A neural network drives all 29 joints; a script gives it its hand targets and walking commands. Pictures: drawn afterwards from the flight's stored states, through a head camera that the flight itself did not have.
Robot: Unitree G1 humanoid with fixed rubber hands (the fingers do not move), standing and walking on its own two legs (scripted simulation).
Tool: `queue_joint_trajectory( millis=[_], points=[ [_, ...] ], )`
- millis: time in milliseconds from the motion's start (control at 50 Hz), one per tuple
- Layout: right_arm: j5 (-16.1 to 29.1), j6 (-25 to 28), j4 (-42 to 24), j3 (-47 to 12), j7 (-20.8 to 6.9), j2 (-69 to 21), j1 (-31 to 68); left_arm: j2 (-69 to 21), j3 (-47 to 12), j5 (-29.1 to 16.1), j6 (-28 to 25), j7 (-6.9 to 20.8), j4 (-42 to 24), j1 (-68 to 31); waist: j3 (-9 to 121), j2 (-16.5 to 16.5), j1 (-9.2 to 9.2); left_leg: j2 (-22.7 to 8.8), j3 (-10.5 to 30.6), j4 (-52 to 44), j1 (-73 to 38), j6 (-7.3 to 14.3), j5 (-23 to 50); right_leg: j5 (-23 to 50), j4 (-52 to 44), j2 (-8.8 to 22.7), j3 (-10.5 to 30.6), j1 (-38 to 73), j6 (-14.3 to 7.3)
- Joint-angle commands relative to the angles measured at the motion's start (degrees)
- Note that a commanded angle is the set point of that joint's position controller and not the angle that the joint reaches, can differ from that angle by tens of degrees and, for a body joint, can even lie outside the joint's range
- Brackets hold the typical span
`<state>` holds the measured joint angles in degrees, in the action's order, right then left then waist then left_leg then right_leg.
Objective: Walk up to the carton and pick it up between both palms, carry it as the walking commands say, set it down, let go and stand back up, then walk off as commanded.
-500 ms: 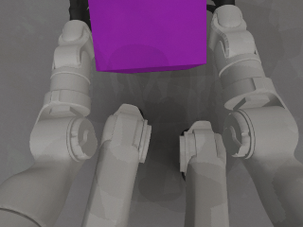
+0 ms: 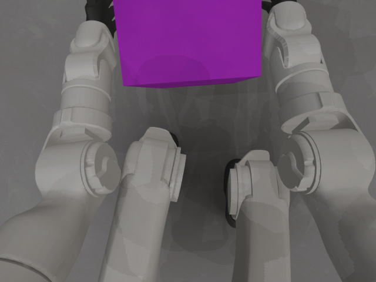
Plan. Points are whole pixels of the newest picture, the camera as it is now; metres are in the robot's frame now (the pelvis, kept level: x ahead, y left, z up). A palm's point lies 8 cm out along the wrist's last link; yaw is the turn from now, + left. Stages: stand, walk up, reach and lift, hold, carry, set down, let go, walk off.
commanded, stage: set down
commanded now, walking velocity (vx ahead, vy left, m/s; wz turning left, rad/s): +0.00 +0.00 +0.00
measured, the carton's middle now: (190, 19) +0.53 +0.10 -0.24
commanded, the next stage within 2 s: none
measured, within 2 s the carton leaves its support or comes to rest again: neither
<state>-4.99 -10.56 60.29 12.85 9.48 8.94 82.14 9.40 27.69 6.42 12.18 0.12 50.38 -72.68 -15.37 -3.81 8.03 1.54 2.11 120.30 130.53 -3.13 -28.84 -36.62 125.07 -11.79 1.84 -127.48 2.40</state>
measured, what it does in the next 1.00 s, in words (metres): stands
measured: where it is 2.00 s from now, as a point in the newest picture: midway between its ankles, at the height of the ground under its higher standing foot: (197, 191)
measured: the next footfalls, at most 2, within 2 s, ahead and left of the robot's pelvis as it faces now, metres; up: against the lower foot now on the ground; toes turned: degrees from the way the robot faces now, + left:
none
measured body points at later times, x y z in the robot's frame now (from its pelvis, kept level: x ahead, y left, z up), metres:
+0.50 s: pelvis -0.01 +0.00 +0.00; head +0.36 +0.03 +0.26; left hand +0.49 +0.25 -0.18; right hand +0.56 -0.04 -0.17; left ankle +0.13 +0.13 -0.35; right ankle +0.09 -0.10 -0.35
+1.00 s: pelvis +0.00 +0.01 +0.01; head +0.35 +0.05 +0.28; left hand +0.50 +0.30 -0.14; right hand +0.58 -0.06 -0.14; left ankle +0.13 +0.13 -0.35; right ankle +0.09 -0.10 -0.35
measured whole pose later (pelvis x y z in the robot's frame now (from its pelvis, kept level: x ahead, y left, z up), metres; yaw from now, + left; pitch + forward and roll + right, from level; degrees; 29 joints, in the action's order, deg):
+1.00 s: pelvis +0.00 +0.01 +0.01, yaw +1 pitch +39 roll -1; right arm 7.1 -8.1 54.0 1.1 7.7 18.9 77.8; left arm 17.5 16.4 -9.6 4.5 -4.7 53.2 -71.3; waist -14.2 -1.4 7.6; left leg 1.8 0.8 118.1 130.0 -0.5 -27.5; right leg -37.3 122.6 -6.3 0.9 -124.8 2.2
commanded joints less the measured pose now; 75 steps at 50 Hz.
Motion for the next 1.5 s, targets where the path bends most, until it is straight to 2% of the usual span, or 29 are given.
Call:
queue_joint_trajectory(
  millis=[0, 120, 240, 320, 400, 440, 500, 660, 780, 820, 920, 1020, 1140, 1300, 1480],
  points=[
    [3.6, 1.29, -3.32, -14.86, -13.44, -49.22, 26.61, -39.97, -18.59, -4.16, -1.58, 13.02, -3.78, -34.03, 56.97, -5.99, 5.91, 3.12, -6.46, -5.95, -32.49, 2.19, 17.88, 12.3, -12.32, 1.1, -3.74, 17.65, -1.41],
    [3.35, 1.74, -3.49, -14.24, -12.75, -45.35, 25.69, -36.32, -16.81, -3.49, -2.14, 12.13, -3.42, -32.59, 57.48, -5.98, 6.13, 2.86, -6.43, -5.8, -32.39, 2.03, 17.9, 12.5, -12.2, 1.36, -3.6, 18.24, -1.23],
    [2.96, 2.7, -4.2, -12.45, -10.45, -34.84, 23.91, -26.61, -13.06, -2.43, -3.54, 9.34, -2.1, -29.29, 58.61, -5.94, 6.64, 2.35, -6.56, -5.84, -32.92, 1.68, 17.75, 12.47, -12.11, 1.88, -3.2, 19.9, -0.72],
    [3.67, 3.69, -4.5, -11.48, -7.63, -22.5, 22.54, -15.29, -9.13, -2.01, -5.51, 5.72, 0.92, -25.02, 59.19, -6.18, 7.11, 1.76, -6.53, -6.05, -33.99, 1.48, 17.66, 12.25, -12.22, 2.73, -2.83, 21.81, 0.04],
    [5.22, 4.8, -4.68, -8.41, -2.01, 2.38, 17.8, 7.72, -1.58, -2.13, -9.04, -1.18, 4.97, -16.82, 59.22, -6.09, 7.39, 0.68, -6.1, -7.33, -35.6, 1.19, 17.13, 11.58, -13.51, 4.03, -2.24, 25.2, 0.85],
    [6.27, 4.63, -4.91, -9.11, -0.87, 5.48, 17.8, 11.54, -1.76, -3.82, -10.04, -2.9, 6.15, -16.53, 60.61, -5.71, 7.19, 0.19, -5.75, -7.94, -36.06, 1.05, 17.66, 11.91, -13.79, 4.74, -1.87, 26.46, 1.04],
    [7.85, 4.89, -4.43, -10.38, -0.41, 7.3, 17.71, 13.69, -3.68, -7.06, -11.18, -3.87, 7.11, -16.65, 62.48, -5.12, 6.64, -0.37, -5.31, -8.37, -36.49, 0.93, 19.73, 13.21, -13.52, 5.65, -1.77, 26.61, 0.94],
    [10.36, 5.99, -3.46, -12.13, -1.32, 10.58, 15.56, 15.23, -8.19, -13.74, -12.54, -3.67, 9.07, -14.96, 63.24, -4.13, 3.95, -1.39, -3.87, -8.54, -37.53, 0.76, 22.27, 13.42, -12.63, 7.04, -2.33, 23.86, 0.42],
    [11.52, 6.38, -4.71, -11.98, -2.31, 12.46, 14.67, 16.17, -9.6, -15.31, -12.45, -3.67, 7.61, -13.74, 65.11, -3.15, 3.72, -1.57, -3.05, -8.28, -41.24, 0.74, 23.36, 12.36, -11.89, 7.14, -2.98, 22.34, -0.04],
    [11.92, 6.27, -6.19, -11.78, -2.4, 13.09, 14.51, 16.78, -9.65, -15.44, -12.21, -3.84, 5.69, -13.46, 67.83, -2.85, 3.89, -1.42, -3.06, -8.29, -43.51, 0.74, 24.15, 12.57, -11.79, 6.98, -3.36, 23.11, -0.11],
    [12.71, 4.17, -14.61, -11.54, -1.62, 14.83, 14.26, 18.3, -10.61, -16.36, -9.51, -4.92, -4.45, -12.47, 83.96, -1.14, 4.16, -0.16, -4.16, -9.45, -55.69, 0.57, 27.52, 14.09, -13.21, 5.77, -5.21, 29.93, -0.31],
    [10.24, 1.76, -12.78, -9.06, -1.96, 14.04, 10.45, 15.4, -9.81, -14.89, -6.33, -4.87, -5.75, -9.09, 76.49, 0.73, 2.68, 0.42, -4.54, -13.61, -52.89, 0.34, 21.46, 9.31, -17.23, 5.46, -5.53, 27.78, -1.16],
    [7.46, 1.74, -9.96, -5.81, -2.68, 11.54, 6.62, 12.8, -8.1, -12.21, -6.14, -3.94, -5.24, -6.04, 71.83, 1.73, 1.57, 0.87, -5.01, -18.62, -50.47, -0.38, 20.54, 9.81, -22.81, 5.03, -5.28, 26.83, -1.59],
    [6.01, 0.99, -12.08, -4.32, -2.61, 10.24, 5.78, 12.91, -6.56, -10.91, -5.63, -3.29, -6.69, -3.63, 74.51, 0.81, 1.91, 1.45, -5.87, -26.28, -52.24, -0.61, 20.6, 11.03, -30.61, 4.7, -5.2, 33.68, -1.27],
    [4.98, 0.15, -15.84, -3.97, -3.1, 8.76, 1.85, 12.62, -6.05, -10.43, -5.23, -1.85, -9.6, 0.9, 78.95, -1.02, 2.32, 1.93, -6.07, -34.8, -58.94, -0.04, 26.45, 17.06, -39.76, 4.63, -4.65, 43.27, -0.51]
  ],
)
